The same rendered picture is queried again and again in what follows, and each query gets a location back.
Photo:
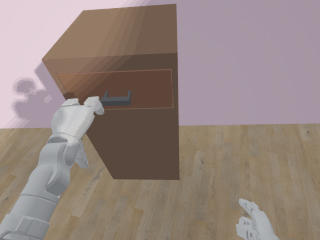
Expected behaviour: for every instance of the cabinet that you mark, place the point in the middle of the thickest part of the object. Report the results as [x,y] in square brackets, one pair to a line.
[133,143]

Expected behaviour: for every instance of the handle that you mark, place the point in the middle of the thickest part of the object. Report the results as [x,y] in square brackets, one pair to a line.
[116,101]

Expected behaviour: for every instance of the left robot hand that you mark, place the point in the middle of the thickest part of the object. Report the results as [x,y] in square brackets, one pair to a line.
[75,119]

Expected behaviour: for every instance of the right robot hand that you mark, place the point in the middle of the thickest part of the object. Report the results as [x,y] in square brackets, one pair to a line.
[249,229]

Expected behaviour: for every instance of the drawer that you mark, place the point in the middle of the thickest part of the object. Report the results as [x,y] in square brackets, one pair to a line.
[151,88]

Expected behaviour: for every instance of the left robot forearm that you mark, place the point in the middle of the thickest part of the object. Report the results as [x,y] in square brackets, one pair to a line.
[29,218]

